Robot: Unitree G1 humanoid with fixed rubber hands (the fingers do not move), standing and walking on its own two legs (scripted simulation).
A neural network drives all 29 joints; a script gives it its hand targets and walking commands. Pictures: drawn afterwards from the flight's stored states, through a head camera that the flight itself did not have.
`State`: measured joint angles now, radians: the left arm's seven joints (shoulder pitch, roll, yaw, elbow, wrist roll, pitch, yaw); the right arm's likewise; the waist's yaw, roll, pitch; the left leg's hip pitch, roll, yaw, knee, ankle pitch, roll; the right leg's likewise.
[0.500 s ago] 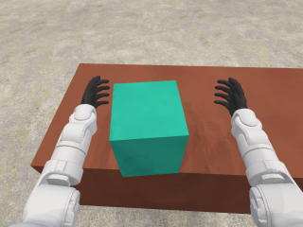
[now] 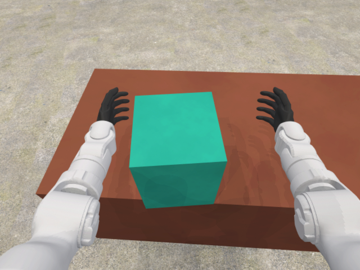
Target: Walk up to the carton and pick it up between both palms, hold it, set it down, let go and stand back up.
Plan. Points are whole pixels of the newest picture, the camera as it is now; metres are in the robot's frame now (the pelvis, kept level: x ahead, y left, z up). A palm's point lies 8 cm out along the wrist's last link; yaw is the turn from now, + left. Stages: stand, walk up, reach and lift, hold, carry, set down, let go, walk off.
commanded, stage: reach and lift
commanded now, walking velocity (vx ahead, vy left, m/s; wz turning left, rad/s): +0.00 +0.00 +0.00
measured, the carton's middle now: (176, 153) +0.41 +0.03 -0.04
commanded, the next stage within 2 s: none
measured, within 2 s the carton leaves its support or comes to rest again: neither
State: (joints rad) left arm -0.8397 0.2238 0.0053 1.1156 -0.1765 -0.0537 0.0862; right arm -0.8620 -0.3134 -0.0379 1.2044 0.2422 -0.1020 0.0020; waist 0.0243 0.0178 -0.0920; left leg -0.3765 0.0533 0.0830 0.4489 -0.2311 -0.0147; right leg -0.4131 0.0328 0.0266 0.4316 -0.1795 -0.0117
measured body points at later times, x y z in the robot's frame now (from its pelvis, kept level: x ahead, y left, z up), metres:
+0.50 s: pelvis -0.02 +0.00 -0.03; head +0.10 -0.02 +0.40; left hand +0.43 +0.19 +0.00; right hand +0.43 -0.22 -0.02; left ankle -0.01 +0.13 -0.74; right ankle +0.01 -0.11 -0.74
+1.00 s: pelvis -0.03 +0.00 -0.04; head +0.10 -0.01 +0.40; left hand +0.43 +0.18 +0.00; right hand +0.44 -0.16 -0.02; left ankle -0.01 +0.13 -0.74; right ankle +0.01 -0.11 -0.74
